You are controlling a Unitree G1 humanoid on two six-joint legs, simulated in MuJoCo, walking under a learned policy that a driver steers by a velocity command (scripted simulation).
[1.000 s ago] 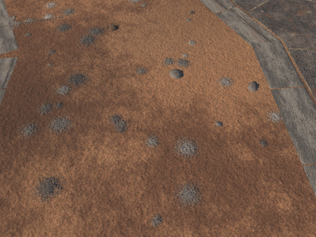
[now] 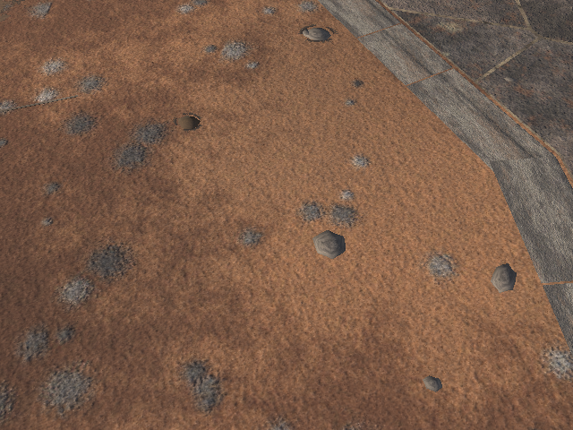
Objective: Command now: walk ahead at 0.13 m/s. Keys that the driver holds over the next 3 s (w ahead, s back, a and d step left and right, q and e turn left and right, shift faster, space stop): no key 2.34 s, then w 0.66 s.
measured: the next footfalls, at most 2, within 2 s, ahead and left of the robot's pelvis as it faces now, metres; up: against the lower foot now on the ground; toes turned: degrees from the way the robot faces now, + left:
left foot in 0.16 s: +0.10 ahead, +0.15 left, +0.00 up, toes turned +0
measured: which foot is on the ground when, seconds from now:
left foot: up 0.00-0.14, down 0.16-1.00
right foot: down 0.00-1.00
